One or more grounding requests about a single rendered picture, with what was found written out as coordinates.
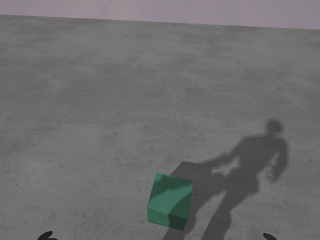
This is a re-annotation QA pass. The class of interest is carton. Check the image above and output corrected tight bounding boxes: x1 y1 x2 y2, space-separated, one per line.
147 172 193 231

